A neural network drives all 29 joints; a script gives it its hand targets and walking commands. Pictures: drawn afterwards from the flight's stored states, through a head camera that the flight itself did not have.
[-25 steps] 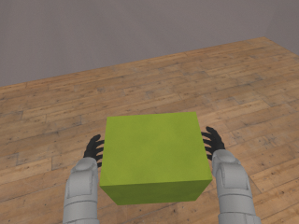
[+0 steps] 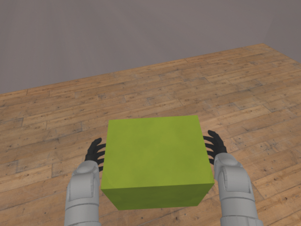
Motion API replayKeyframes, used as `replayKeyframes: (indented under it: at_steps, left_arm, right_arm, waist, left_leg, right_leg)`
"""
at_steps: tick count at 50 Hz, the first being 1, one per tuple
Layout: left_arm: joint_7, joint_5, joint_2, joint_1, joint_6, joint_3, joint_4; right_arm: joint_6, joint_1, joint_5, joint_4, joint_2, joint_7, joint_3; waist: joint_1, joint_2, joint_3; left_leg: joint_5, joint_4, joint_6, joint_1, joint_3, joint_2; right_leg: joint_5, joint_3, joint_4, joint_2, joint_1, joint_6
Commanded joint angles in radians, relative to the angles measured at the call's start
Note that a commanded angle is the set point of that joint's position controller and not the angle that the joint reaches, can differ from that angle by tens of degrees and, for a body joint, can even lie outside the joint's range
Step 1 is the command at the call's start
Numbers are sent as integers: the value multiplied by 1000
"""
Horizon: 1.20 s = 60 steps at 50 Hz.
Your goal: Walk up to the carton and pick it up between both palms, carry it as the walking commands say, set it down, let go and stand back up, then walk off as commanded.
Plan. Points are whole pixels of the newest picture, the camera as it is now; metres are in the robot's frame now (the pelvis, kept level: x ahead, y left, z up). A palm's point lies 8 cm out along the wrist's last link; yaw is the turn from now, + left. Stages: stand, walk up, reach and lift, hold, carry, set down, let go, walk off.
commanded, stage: reach and lift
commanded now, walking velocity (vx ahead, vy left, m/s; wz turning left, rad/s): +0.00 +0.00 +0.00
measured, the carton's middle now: (155, 165) +0.30 +0.01 -0.03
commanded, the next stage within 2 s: hold in 0.04 s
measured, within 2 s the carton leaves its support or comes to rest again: neither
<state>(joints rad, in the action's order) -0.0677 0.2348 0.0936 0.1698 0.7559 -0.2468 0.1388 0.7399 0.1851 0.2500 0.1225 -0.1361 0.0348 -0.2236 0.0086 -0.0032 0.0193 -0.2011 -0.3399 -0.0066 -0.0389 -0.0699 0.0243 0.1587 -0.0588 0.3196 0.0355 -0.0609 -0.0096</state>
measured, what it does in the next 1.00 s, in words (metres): stands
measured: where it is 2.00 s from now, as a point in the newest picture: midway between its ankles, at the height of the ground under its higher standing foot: outside the picture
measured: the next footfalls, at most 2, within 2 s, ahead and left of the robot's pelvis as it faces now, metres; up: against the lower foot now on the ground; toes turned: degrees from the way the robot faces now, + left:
none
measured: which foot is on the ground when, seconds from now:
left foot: down 0.00-1.00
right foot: down 0.00-1.00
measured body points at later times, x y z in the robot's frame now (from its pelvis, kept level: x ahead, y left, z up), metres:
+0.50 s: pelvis +0.00 -0.01 +0.00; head -0.02 -0.01 +0.45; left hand +0.27 +0.18 +0.03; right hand +0.29 -0.17 +0.03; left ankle +0.00 +0.12 -0.75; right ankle +0.02 -0.12 -0.75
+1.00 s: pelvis +0.00 -0.01 +0.00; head -0.03 -0.01 +0.45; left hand +0.27 +0.18 +0.03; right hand +0.29 -0.17 +0.03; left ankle +0.00 +0.12 -0.75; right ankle +0.02 -0.12 -0.75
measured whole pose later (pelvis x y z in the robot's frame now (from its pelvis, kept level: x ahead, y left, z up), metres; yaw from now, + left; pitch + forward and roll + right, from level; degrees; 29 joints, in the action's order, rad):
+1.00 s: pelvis +0.00 -0.01 +0.00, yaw +0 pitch -5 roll +0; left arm -0.06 0.22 0.09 0.16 0.75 -0.23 0.12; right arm 0.74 0.17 0.24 0.09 -0.13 0.03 -0.21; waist 0.02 -0.01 0.03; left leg -0.19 -0.34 0.00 -0.06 -0.07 0.02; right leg 0.15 -0.06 0.33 0.04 -0.08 -0.02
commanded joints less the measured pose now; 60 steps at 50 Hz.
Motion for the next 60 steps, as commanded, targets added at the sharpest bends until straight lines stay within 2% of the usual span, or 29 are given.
replayKeyframes:
  at_steps: [1, 2, 8, 9, 13, 20, 21, 23, 25, 27, 28, 29, 32, 34, 35, 38, 40, 41, 43, 44, 48, 50, 51, 53, 54, 55, 58, 59, 60]
  left_arm:
    - [-179, -248, 822, 555, -46, 629, -144]
    - [-177, -249, 823, 536, -47, 631, -144]
    - [-168, -255, 802, 536, -49, 645, -171]
    - [-168, -262, 812, 541, -48, 654, -166]
    - [-170, -255, 791, 522, -41, 639, -152]
    - [-181, -267, 783, 529, -47, 644, -165]
    - [-181, -264, 788, 535, -47, 647, -167]
    - [-182, -267, 780, 540, -52, 653, -174]
    - [-185, -263, 772, 539, -53, 648, -170]
    - [-184, -270, 777, 546, -57, 657, -189]
    - [-185, -272, 771, 537, -57, 651, -187]
    - [-184, -275, 776, 535, -53, 654, -179]
    - [-184, -269, 775, 537, -55, 652, -182]
    - [-187, -262, 770, 533, -48, 634, -153]
    - [-189, -265, 782, 554, -51, 649, -156]
    - [-188, -255, 778, 546, -49, 633, -138]
    - [-190, -266, 784, 577, -53, 638, -143]
    - [-194, -263, 786, 578, -55, 640, -143]
    - [-193, -270, 793, 575, -54, 642, -142]
    - [-194, -272, 802, 571, -56, 645, -137]
    - [-191, -275, 808, 548, -55, 653, -157]
    - [-186, -279, 811, 561, -54, 654, -158]
    - [-187, -280, 811, 562, -53, 655, -157]
    - [-186, -270, 793, 564, -54, 643, -145]
    - [-186, -274, 799, 558, -53, 648, -159]
    - [-184, -271, 808, 553, -49, 649, -144]
    - [-184, -271, 813, 557, -48, 641, -135]
    - [-185, -269, 814, 540, -49, 639, -134]
    - [-181, -280, 816, 546, -52, 654, -153]
  right_arm:
    - [-22, 426, -245, -64, -804, 207, 590]
    - [-24, 440, -251, -92, -792, 208, 609]
    - [-27, 417, -257, -97, -791, 206, 618]
    - [-23, 413, -255, -91, -782, 205, 617]
    - [-23, 423, -253, -109, -779, 196, 626]
    - [-22, 404, -253, -103, -794, 190, 632]
    - [-23, 409, -252, -106, -792, 190, 627]
    - [-27, 415, -254, -114, -791, 190, 630]
    - [-29, 409, -251, -110, -794, 190, 623]
    - [-28, 401, -250, -101, -809, 190, 629]
    - [-31, 408, -254, -108, -802, 191, 627]
    - [-25, 394, -248, -99, -800, 190, 627]
    - [-26, 402, -257, -99, -808, 189, 629]
    - [-23, 399, -246, -79, -805, 187, 615]
    - [-23, 402, -246, -73, -808, 190, 612]
    - [-27, 430, -249, -80, -810, 194, 610]
    - [-27, 447, -247, -74, -815, 195, 611]
    - [-29, 457, -250, -84, -814, 197, 616]
    - [-28, 428, -251, -66, -815, 196, 607]
    - [-31, 454, -255, -82, -817, 196, 622]
    - [-30, 433, -260, -97, -811, 198, 635]
    - [-28, 424, -247, -86, -803, 200, 614]
    - [-26, 409, -249, -72, -807, 200, 612]
    - [-26, 427, -244, -64, -799, 202, 605]
    - [-25, 408, -251, -61, -805, 203, 607]
    - [-24, 405, -245, -62, -806, 204, 600]
    - [-26, 428, -244, -59, -794, 208, 596]
    - [-28, 439, -255, -84, -795, 208, 619]
    - [-29, 437, -257, -106, -803, 207, 627]
  waist:
    - [-4, -51, -231]
    - [2, -17, -244]
    - [9, -32, -239]
    - [-1, -28, -233]
    - [13, -7, -233]
    - [10, 13, -235]
    - [8, -17, -240]
    - [5, 3, -245]
    - [6, -18, -243]
    - [3, 7, -259]
    - [16, -10, -257]
    - [-1, 14, -265]
    - [15, -14, -248]
    - [11, -4, -214]
    - [5, -23, -224]
    - [16, -18, -216]
    - [9, 8, -224]
    - [22, -12, -245]
    - [6, -23, -215]
    - [10, 1, -243]
    - [7, -12, -287]
    - [-8, 2, -279]
    - [-7, -18, -256]
    - [-1, -6, -226]
    - [5, -33, -237]
    - [-3, -33, -230]
    - [-4, -18, -210]
    - [13, -14, -244]
    - [-1, 6, -273]
  left_leg:
    - [213, 59, 13, -10, -14, 49]
    - [236, 57, 10, 4, -18, 51]
    - [226, 53, 8, -4, -14, 53]
    - [221, 55, 8, 11, -19, 48]
    - [203, 53, 3, 3, -11, 58]
    - [204, 52, 0, -3, -7, 63]
    - [198, 53, 0, 0, -6, 61]
    - [190, 54, -1, -12, -8, 58]
    - [180, 54, -3, -3, -2, 62]
    - [201, 47, -3, 11, -9, 58]
    - [217, 48, 0, -9, -4, 63]
    - [210, 49, -3, 5, -11, 59]
    - [197, 52, -3, -17, -5, 61]
    - [160, 57, -5, -27, -3, 61]
    - [165, 59, -3, -10, -4, 58]
    - [132, 59, -7, -38, 1, 59]
    - [117, 53, -9, -22, -2, 59]
    - [123, 56, -8, -37, 3, 64]
    - [128, 54, -6, -39, 1, 58]
    - [154, 48, -8, -21, -5, 60]
    - [212, 45, 1, -10, -3, 61]
    - [211, 46, 2, 10, -9, 55]
    - [202, 50, 5, -9, -5, 56]
    - [164, 57, 0, -30, -5, 55]
    - [183, 54, 2, -21, -3, 56]
    - [185, 58, 5, -22, -4, 56]
    - [181, 56, 3, -20, -7, 54]
    - [205, 52, 5, -16, -4, 58]
    - [213, 49, 2, -5, -9, 55]
  right_leg:
    - [-187, -15, -7, 57, 130, 1]
    - [-197, -13, -7, 60, 131, 5]
    - [-203, -18, -2, 57, 130, 2]
    - [-186, -17, -5, 58, 104, 2]
    - [-190, -19, -10, 54, 113, 8]
    - [-209, -17, -11, 54, 126, 13]
    - [-204, -26, -9, 50, 129, 8]
    - [-195, -21, -5, 56, 135, 10]
    - [-192, -22, -11, 49, 120, 9]
    - [-201, -20, -4, 53, 121, 10]
    - [-227, -22, -3, 51, 134, 10]
    - [-219, -19, -5, 51, 127, 11]
    - [-210, -24, -6, 49, 136, 7]
    - [-175, -19, -14, 49, 119, 9]
    - [-169, -24, -15, 48, 109, 5]
    - [-138, -21, -12, 47, 114, 4]
    - [-115, -19, -12, 48, 94, 4]
    - [-133, -20, -13, 48, 117, 5]
    - [-132, -21, -10, 48, 98, 3]
    - [-152, -16, -7, 51, 103, 7]
    - [-214, -19, 0, 51, 135, 7]
    - [-177, -14, -6, 56, 111, 0]
    - [-169, -14, -5, 56, 111, -2]
    - [-141, -15, -10, 54, 97, -1]
    - [-160, -20, -8, 53, 104, -3]
    - [-161, -17, -9, 54, 104, -4]
    - [-136, -16, -15, 58, 80, -6]
    - [-168, -14, -11, 58, 111, -1]
    - [-182, -15, -4, 60, 116, 1]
